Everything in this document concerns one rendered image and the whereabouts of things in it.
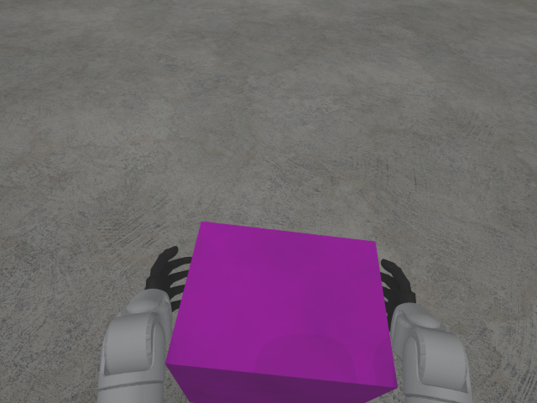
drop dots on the right robot hand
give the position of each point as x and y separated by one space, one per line
400 288

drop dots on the left robot hand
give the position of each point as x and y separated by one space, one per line
159 275

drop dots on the robot left forearm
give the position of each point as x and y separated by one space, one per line
132 366

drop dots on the robot right forearm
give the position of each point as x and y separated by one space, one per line
435 364

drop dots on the carton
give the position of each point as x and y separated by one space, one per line
270 316

